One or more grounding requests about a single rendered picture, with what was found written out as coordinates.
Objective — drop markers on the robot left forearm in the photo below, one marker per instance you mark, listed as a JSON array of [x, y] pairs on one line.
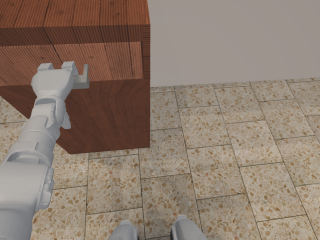
[[37, 140]]

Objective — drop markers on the left robot shin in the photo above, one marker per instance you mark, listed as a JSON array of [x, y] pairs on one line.
[[124, 222]]

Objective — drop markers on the cabinet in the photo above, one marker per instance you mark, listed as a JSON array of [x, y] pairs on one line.
[[110, 115]]

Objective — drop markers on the drawer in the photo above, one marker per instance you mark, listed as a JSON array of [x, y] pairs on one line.
[[106, 61]]

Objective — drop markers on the robot left thigh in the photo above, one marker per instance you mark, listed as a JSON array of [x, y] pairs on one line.
[[124, 232]]

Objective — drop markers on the robot left hand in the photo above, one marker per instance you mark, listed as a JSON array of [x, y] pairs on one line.
[[55, 82]]

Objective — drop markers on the robot left upper arm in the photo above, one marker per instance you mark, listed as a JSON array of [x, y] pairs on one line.
[[24, 189]]

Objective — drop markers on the handle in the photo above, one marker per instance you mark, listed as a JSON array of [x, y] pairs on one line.
[[80, 81]]

